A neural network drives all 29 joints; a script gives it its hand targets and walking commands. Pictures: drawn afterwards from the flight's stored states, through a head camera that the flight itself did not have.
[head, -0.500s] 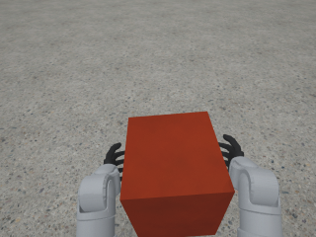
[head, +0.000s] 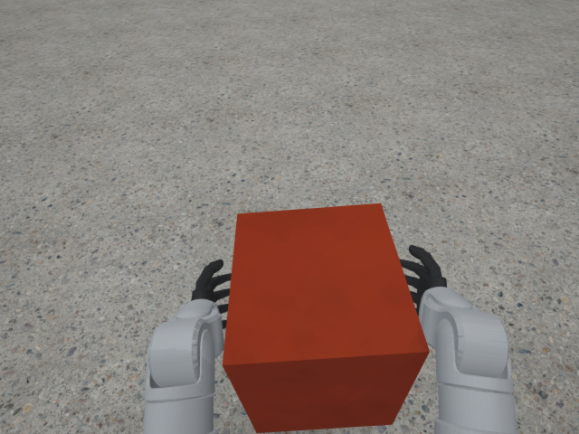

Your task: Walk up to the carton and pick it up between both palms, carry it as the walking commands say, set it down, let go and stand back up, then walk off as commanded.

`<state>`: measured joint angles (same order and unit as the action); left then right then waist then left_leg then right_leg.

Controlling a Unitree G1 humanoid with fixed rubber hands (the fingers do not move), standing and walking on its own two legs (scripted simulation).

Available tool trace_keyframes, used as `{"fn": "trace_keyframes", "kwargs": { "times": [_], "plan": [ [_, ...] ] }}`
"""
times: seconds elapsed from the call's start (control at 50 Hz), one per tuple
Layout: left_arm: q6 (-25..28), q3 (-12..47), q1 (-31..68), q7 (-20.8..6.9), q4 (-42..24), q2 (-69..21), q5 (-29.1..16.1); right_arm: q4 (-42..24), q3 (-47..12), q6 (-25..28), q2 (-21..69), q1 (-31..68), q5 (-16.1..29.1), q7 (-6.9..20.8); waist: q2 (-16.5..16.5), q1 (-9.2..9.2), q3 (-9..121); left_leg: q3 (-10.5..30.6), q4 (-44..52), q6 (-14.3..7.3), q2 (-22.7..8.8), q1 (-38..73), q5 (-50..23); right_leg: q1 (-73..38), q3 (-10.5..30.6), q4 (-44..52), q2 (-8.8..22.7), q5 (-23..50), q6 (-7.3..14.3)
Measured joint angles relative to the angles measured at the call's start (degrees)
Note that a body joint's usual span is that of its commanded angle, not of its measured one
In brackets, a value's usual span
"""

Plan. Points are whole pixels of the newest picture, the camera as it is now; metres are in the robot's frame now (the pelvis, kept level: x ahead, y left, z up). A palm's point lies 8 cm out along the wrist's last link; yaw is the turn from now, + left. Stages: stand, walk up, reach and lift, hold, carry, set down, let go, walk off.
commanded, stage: carry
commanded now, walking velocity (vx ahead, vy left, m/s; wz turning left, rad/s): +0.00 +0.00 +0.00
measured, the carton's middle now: (316, 321) +0.29 +0.00 +0.01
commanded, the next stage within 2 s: none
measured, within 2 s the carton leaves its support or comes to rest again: neither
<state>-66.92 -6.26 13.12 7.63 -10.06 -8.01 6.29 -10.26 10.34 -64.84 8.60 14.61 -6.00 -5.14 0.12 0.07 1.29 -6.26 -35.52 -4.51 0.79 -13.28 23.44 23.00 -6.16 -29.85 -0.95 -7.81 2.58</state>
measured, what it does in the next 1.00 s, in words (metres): stands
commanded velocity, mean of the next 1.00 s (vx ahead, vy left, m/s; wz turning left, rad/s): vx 0.00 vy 0.00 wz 0.00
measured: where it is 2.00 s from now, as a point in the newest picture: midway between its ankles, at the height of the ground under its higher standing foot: outside the picture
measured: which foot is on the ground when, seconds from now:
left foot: down 0.00-1.00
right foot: down 0.00-1.00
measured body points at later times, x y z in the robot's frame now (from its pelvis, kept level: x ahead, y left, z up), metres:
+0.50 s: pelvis -0.01 +0.01 +0.00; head +0.00 +0.02 +0.45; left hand +0.28 +0.16 +0.04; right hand +0.29 -0.14 +0.06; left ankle -0.05 +0.06 -0.73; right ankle +0.09 -0.10 -0.73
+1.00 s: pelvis -0.01 +0.00 +0.00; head -0.02 +0.01 +0.45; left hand +0.28 +0.15 +0.04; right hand +0.29 -0.15 +0.06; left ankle -0.05 +0.06 -0.73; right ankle +0.09 -0.10 -0.73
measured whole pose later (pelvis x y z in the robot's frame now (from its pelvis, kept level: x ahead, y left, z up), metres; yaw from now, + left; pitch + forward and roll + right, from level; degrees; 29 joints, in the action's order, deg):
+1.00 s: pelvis -0.01 +0.00 +0.00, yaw +0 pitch +0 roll -1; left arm -57.6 -6.2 10.5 6.5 -3.5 -7.8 7.4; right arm -2.8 9.4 -55.1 8.1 12.4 -7.1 -3.5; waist 0.8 0.2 2.0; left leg -7.8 -33.7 -4.9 1.8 -12.6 21.7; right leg 23.2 -5.5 -29.6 0.4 -6.7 2.2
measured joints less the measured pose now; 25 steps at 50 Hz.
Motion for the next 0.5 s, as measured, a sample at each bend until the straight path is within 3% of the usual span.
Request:
{"fn": "trace_keyframes", "kwargs": {
  "times": [0.5],
  "plan": [
    [4.5, 0.0, -1.5, -0.4, 1.9, 0.0, 0.5, 3.0, -0.6, 5.0, -0.2, -0.9, -0.5, 1.1, 0.7, 0.59, -0.8, -1.2, 0.0, -0.9, 0.8, -0.2, -0.6, 0.6, 0.7, -0.6, 1.0, 0.6, -0.8]
  ]
}}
